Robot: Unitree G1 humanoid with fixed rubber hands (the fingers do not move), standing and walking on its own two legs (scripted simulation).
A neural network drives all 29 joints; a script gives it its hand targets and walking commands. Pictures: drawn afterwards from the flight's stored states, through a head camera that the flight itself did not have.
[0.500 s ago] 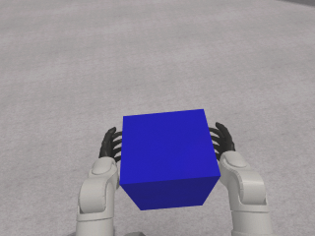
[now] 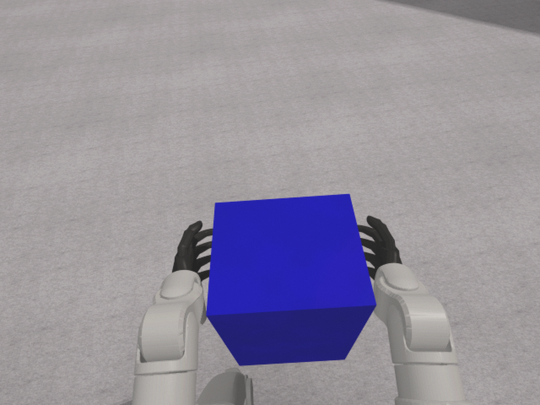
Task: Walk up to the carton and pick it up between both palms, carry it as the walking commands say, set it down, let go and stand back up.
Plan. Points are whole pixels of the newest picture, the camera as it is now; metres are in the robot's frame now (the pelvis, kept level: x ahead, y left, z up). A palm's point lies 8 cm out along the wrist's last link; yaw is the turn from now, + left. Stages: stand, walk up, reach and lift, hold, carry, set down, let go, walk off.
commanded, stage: carry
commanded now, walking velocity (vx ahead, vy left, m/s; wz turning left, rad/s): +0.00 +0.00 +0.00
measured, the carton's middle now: (287, 290) +0.29 -0.01 -0.03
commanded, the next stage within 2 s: none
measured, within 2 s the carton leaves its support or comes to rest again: neither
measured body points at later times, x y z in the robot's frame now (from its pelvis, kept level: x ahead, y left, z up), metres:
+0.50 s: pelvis +0.24 +0.02 +0.00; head +0.27 +0.01 +0.45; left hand +0.54 +0.15 +0.04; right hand +0.52 -0.14 +0.03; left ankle +0.13 +0.10 -0.69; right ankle +0.12 -0.08 -0.68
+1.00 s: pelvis +0.53 +0.04 -0.02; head +0.55 +0.03 +0.43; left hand +0.83 +0.18 +0.02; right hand +0.82 -0.11 +0.01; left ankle +0.36 +0.11 -0.66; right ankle +0.51 -0.05 -0.71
